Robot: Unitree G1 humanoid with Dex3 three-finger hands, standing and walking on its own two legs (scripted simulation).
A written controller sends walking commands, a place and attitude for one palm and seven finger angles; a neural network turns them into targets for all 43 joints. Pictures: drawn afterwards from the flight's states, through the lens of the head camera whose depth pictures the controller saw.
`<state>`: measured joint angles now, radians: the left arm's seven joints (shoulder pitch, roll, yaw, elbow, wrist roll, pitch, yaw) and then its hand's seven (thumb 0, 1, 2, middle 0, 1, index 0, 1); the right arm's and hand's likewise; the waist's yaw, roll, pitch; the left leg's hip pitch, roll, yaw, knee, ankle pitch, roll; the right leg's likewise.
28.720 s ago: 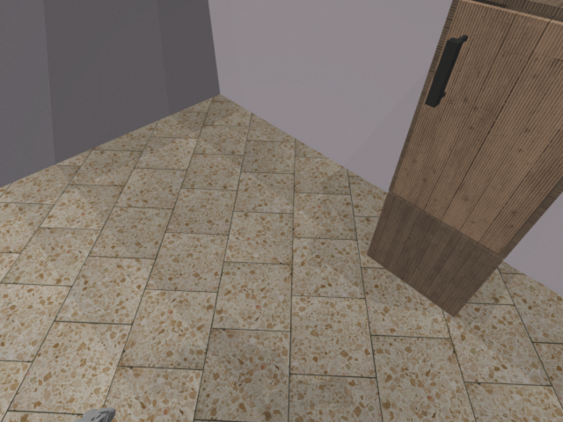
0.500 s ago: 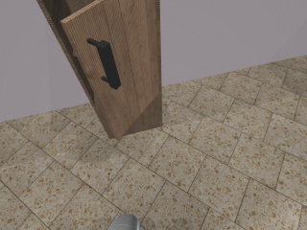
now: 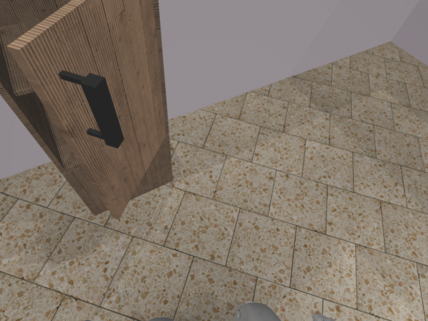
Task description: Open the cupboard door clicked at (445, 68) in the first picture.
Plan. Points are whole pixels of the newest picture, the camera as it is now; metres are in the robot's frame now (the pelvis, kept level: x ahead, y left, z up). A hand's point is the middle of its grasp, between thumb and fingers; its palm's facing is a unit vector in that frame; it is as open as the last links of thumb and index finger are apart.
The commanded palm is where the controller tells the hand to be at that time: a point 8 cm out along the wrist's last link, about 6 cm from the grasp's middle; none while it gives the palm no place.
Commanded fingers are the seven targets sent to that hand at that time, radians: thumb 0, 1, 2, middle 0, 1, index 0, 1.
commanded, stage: walk to a spot facing it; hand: left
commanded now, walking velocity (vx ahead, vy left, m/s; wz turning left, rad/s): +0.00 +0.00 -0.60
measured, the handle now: (93, 111) +0.42 +0.27 +0.11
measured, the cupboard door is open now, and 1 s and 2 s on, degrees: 42 42 42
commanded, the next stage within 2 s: none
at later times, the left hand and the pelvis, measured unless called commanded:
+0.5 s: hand (161, 289) +0.18 +0.12 -0.16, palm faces -0.33 -0.91 -0.25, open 7.4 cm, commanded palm none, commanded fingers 0.00 0.90 0.90 -0.20 -0.30 -0.20 -0.30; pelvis +0.03 -0.03 +0.00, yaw -19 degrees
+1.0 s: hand (187, 246) +0.28 +0.08 -0.16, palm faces -0.61 -0.77 -0.20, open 7.4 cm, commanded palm none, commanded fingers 0.00 0.90 0.90 -0.20 -0.30 -0.20 -0.30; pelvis +0.09 -0.03 +0.00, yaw -38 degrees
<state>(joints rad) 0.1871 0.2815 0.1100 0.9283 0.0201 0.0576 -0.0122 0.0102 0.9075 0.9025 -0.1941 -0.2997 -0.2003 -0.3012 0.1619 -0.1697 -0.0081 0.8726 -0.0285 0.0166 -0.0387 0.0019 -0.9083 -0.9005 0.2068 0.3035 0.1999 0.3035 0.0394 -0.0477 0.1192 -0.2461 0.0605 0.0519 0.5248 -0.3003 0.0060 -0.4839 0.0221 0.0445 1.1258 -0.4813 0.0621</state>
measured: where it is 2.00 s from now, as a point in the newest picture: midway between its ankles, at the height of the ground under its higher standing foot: (277, 280)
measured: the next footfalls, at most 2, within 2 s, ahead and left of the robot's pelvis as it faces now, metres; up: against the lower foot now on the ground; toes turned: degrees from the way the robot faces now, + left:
right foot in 0.26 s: +0.04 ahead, -0.14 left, +0.00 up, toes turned -15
left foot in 0.66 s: +0.15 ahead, +0.08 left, +0.00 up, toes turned -23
